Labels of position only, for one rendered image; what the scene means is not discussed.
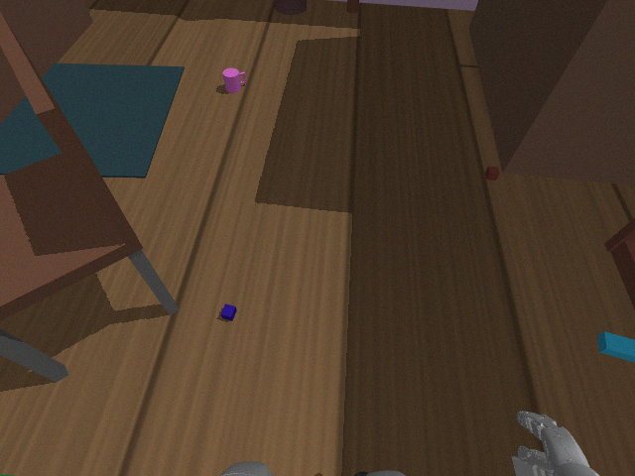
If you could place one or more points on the right robot hand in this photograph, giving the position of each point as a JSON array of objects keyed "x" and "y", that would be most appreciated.
[{"x": 559, "y": 446}]

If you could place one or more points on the chair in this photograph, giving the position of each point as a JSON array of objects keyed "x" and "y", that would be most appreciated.
[{"x": 59, "y": 222}]

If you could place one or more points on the bookshelf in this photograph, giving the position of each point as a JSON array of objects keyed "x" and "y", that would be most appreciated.
[{"x": 622, "y": 248}]

